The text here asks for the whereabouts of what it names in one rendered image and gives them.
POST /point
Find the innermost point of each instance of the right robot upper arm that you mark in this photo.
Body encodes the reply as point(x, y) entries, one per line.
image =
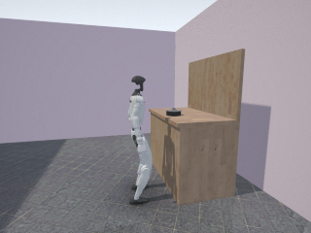
point(138, 101)

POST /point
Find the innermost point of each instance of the lid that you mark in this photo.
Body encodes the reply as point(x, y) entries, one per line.
point(170, 110)

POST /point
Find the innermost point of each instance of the table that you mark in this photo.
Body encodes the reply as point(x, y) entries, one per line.
point(196, 153)

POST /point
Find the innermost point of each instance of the right robot thigh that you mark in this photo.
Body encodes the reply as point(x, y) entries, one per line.
point(148, 162)

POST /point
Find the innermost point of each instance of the robot right hand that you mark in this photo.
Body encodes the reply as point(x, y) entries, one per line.
point(141, 149)

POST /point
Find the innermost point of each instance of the right robot forearm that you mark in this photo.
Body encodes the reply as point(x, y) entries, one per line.
point(136, 127)

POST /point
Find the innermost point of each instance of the pot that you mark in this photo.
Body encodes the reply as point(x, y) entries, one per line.
point(173, 114)

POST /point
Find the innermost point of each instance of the right robot foot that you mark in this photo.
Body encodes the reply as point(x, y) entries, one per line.
point(141, 200)

